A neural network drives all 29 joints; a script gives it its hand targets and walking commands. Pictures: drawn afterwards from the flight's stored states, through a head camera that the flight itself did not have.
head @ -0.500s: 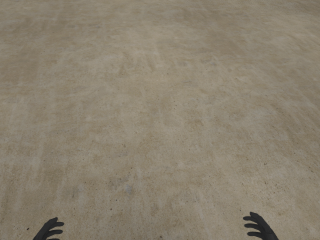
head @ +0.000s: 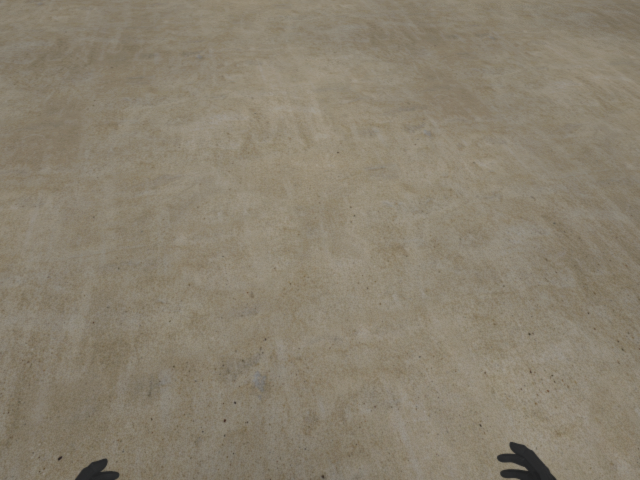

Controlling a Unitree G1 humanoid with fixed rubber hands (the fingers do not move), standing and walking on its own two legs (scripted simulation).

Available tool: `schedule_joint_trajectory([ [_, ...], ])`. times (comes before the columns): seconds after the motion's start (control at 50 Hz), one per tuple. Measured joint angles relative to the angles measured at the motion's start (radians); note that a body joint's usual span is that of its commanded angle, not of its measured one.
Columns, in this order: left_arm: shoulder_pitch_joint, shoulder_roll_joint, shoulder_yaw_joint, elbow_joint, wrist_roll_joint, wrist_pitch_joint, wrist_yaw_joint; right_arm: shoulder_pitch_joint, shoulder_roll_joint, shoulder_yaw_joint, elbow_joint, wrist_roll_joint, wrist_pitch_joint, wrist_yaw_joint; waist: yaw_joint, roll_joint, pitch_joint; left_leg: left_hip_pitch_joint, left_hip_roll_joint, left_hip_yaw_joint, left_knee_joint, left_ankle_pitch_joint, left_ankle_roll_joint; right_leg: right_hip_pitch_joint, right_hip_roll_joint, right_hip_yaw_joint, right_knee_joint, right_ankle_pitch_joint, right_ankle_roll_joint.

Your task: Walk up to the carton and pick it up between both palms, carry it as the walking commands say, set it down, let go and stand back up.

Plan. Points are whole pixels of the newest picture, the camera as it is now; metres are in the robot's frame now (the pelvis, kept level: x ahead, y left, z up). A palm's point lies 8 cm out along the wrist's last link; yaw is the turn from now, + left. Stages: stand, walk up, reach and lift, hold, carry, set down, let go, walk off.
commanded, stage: stand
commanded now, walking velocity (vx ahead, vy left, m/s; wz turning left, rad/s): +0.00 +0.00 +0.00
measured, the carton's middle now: out of the picture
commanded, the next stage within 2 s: walk up in 0.28 s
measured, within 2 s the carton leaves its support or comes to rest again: neither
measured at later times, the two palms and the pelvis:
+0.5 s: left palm out of the picture +0.10 +0.30 -0.10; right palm out of the picture +0.11 -0.31 -0.10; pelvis +0.00 -0.01 +0.01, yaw +0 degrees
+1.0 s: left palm (83, 469) +0.17 +0.28 -0.08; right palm out of the picture +0.01 -0.36 -0.06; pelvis -0.02 -0.01 +0.00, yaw -9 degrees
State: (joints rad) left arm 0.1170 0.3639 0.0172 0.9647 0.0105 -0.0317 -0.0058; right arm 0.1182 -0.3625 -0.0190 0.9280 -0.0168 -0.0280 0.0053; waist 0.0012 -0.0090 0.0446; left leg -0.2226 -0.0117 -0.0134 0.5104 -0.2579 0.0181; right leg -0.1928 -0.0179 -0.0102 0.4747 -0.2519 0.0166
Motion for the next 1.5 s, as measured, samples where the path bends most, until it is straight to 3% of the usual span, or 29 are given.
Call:
schedule_joint_trajectory([
  [0.52, -0.033, 0.003, 0.001, 0.098, 0.003, 0.016, 0.001, -0.042, 0.002, 0.009, 0.123, -0.003, 0.012, 0.001, 0.008, 0.009, 0.000, 0.089, 0.006, -0.001, -0.150, 0.074, -0.012, 0.081, 0.005, -0.002, -0.134, 0.065, -0.007],
  [0.6, -0.009, 0.014, 0.005, 0.008, 0.029, 0.032, -0.023, -0.049, -0.036, -0.012, 0.053, 0.009, 0.026, 0.013, 0.004, 0.036, -0.008, -0.033, 0.016, 0.010, 0.007, -0.024, 0.035, -0.003, 0.024, 0.009, -0.068, 0.051, -0.015],
  [0.64, -0.004, 0.027, 0.009, -0.026, 0.035, 0.037, -0.028, -0.049, -0.051, -0.015, 0.031, 0.018, 0.025, 0.017, 0.004, 0.031, -0.005, -0.053, 0.004, 0.012, 0.009, -0.021, 0.046, -0.030, 0.023, 0.021, -0.048, 0.049, -0.011],
  [0.7, -0.007, 0.051, 0.017, -0.066, 0.030, 0.046, -0.033, -0.024, -0.054, -0.016, -0.001, 0.016, 0.006, 0.017, -0.003, -0.004, -0.019, -0.064, -0.012, 0.028, -0.022, 0.057, 0.029, -0.105, 0.006, 0.035, 0.059, 0.016, -0.020],
  [0.76, -0.004, 0.062, 0.017, -0.092, 0.042, 0.054, -0.040, 0.000, -0.061, -0.021, -0.020, 0.006, 0.005, 0.015, -0.017, -0.003, -0.039, -0.063, 0.011, 0.035, -0.048, 0.057, 0.035, -0.221, 0.034, 0.028, 0.314, -0.131, -0.031],
  [0.82, 0.007, 0.071, 0.014, -0.107, 0.035, 0.051, -0.062, 0.021, -0.080, -0.027, -0.045, -0.004, 0.008, 0.010, -0.026, 0.009, -0.052, -0.056, 0.042, 0.050, -0.066, 0.066, 0.035, -0.277, 0.022, 0.011, 0.410, -0.111, -0.035],
  [0.88, 0.016, 0.082, 0.018, -0.101, 0.028, 0.051, -0.077, 0.030, -0.093, -0.031, -0.063, -0.006, 0.011, 0.012, -0.033, 0.000, -0.060, -0.045, 0.050, 0.085, -0.075, 0.068, 0.027, -0.284, -0.013, 0.018, 0.390, -0.056, -0.022],
  [0.98, 0.012, 0.096, 0.031, -0.100, 0.041, 0.058, -0.090, 0.069, -0.103, -0.032, -0.081, -0.010, 0.008, 0.026, -0.056, -0.012, -0.081, -0.058, 0.062, 0.105, -0.065, 0.065, 0.016, -0.256, -0.026, 0.010, 0.323, -0.027, -0.011],
  [1.08, 0.036, 0.090, 0.031, -0.101, 0.039, 0.045, -0.096, 0.079, -0.127, -0.035, -0.083, -0.002, 0.014, 0.035, -0.041, 0.000, -0.107, -0.092, 0.102, 0.157, 0.011, 0.019, -0.005, -0.151, -0.025, -0.027, 0.118, 0.031, -0.024],
  [1.12, 0.040, 0.067, 0.027, -0.094, 0.048, 0.035, -0.091, 0.074, -0.140, -0.037, -0.076, 0.013, 0.018, 0.030, -0.019, 0.036, -0.111, -0.134, 0.126, 0.142, 0.104, -0.051, 0.011, -0.121, 0.008, -0.021, 0.055, -0.051, -0.029],
  [1.18, 0.037, 0.037, 0.013, -0.111, 0.051, 0.037, -0.081, 0.074, -0.133, -0.025, -0.071, 0.032, 0.029, 0.019, 0.006, 0.063, -0.101, -0.222, 0.082, 0.070, 0.289, -0.178, 0.021, -0.109, 0.029, -0.005, 0.001, 0.035, -0.041],
  [1.22, 0.029, 0.034, 0.008, -0.129, 0.053, 0.040, -0.075, 0.069, -0.117, -0.015, -0.070, 0.040, 0.025, 0.020, 0.019, 0.063, -0.088, -0.266, 0.062, 0.062, 0.335, -0.136, 0.013, -0.096, 0.035, 0.003, -0.043, 0.070, -0.047],
  [1.32, 0.028, 0.053, 0.006, -0.184, 0.045, 0.051, -0.077, 0.030, -0.077, -0.002, -0.076, 0.041, 0.022, 0.021, 0.048, 0.051, -0.072, -0.281, 0.017, 0.047, 0.266, -0.031, 0.003, -0.097, 0.081, 0.040, -0.105, 0.124, -0.059],
  [1.44, 0.005, 0.065, 0.007, -0.212, 0.053, 0.072, -0.091, 0.048, -0.070, -0.003, -0.071, 0.040, 0.013, 0.006, 0.042, 0.029, -0.107, -0.218, -0.016, 0.051, 0.194, -0.044, 0.019, -0.138, 0.139, 0.037, -0.101, 0.136, -0.065],
  [1.46, 0.001, 0.070, 0.009, -0.217, 0.051, 0.075, -0.093, 0.059, -0.068, -0.002, -0.075, 0.041, 0.008, 0.005, 0.036, 0.018, -0.114, -0.182, -0.019, 0.046, 0.131, -0.040, 0.028, -0.150, 0.146, 0.035, -0.082, 0.129, -0.065],
  [1.5, -0.008, 0.077, 0.014, -0.216, 0.041, 0.080, -0.097, 0.079, -0.059, -0.002, -0.087, 0.028, -0.007, -0.002, 0.008, -0.031, -0.118, -0.142, -0.044, 0.053, 0.044, -0.025, 0.083, -0.203, 0.126, 0.036, 0.026, 0.063, -0.062],
])
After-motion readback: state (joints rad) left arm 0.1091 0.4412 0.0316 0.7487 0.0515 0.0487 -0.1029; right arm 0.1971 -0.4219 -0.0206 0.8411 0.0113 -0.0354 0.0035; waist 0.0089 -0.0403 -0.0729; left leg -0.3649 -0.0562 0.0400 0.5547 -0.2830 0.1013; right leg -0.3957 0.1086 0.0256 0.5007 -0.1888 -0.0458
